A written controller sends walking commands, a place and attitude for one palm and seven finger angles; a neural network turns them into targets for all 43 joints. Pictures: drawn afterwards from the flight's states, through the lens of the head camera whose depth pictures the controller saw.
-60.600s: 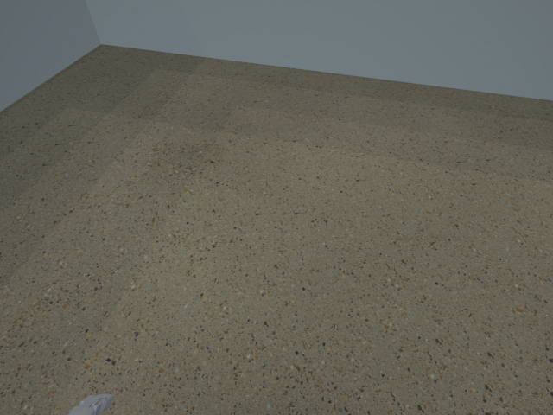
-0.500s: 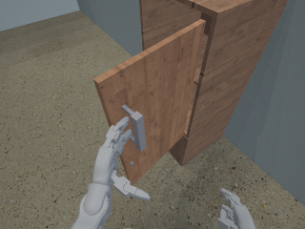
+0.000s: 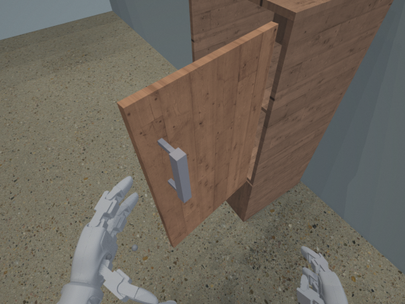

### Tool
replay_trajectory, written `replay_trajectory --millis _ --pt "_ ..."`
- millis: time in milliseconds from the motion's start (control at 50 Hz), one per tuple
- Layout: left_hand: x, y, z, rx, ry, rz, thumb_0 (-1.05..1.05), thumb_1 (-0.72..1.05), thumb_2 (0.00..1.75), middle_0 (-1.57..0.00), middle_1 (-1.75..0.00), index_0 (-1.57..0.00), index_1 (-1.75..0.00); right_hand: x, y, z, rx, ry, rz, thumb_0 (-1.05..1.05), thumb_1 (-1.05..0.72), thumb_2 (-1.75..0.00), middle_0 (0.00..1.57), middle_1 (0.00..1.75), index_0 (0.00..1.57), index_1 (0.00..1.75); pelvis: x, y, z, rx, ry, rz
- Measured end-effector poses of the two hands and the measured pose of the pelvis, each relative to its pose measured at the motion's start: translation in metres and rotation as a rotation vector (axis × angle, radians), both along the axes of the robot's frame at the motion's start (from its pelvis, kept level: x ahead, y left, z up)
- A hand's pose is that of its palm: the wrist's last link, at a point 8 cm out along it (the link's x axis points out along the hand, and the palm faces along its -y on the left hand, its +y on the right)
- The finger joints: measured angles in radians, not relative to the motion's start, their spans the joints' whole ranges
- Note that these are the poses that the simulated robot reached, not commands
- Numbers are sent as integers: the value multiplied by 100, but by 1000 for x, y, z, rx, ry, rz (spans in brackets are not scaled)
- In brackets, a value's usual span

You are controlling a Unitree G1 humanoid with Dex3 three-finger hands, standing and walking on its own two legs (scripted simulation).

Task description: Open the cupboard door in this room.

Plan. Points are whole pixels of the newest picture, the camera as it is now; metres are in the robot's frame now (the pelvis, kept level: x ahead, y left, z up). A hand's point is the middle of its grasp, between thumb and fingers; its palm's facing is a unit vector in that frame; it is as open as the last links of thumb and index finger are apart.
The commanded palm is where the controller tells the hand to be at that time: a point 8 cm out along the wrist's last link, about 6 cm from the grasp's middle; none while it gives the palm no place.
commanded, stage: slide the hand sideways off the handle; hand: left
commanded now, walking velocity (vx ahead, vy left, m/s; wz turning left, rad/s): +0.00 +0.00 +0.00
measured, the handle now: (174, 171) +0.35 +0.08 +0.08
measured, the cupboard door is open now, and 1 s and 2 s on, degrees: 100 100 100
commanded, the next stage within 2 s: draw the hand back to the body in 0.02 s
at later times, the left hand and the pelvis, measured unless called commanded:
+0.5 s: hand (102, 245) +0.19 +0.16 +0.11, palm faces -0.03 -1.00 -0.06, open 16.3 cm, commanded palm +0.16 +0.22 +0.12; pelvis -0.01 +0.02 +0.01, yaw +0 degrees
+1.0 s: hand (35, 226) +0.20 +0.24 +0.17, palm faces +0.29 -0.88 -0.38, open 13.0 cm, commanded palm +0.15 +0.28 +0.18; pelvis +0.00 +0.03 +0.04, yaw -1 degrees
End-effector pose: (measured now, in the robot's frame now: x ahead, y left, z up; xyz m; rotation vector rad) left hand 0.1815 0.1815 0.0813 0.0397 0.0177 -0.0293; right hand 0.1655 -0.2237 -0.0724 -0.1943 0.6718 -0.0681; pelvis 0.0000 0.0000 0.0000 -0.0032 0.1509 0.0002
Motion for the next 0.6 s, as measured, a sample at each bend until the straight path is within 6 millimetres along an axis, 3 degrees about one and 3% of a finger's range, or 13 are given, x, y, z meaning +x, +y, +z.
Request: replay_trajectory --millis 200,380,600 --pt "0 5 -3 -16 -24 -34 -2 -50 30 -15 -30 -15 -30 -9 3 -3 -13 -27 -15 2 -91 -90 20 30 20 30 -10 6 -7 -10 5 -1" --pt "-2 27 30 24 -73 -8 -2 -50 30 -15 -30 -15 -30 -13 18 9 22 -63 -37 2 -91 -90 20 30 20 30 -6 14 2 -16 -31 -7" --pt "-16 46 47 39 -47 9 -2 -49 30 -15 -30 -15 -30 -1 30 27 17 -131 4 2 -91 -90 20 30 20 30 -6 21 10 -21 -77 -1"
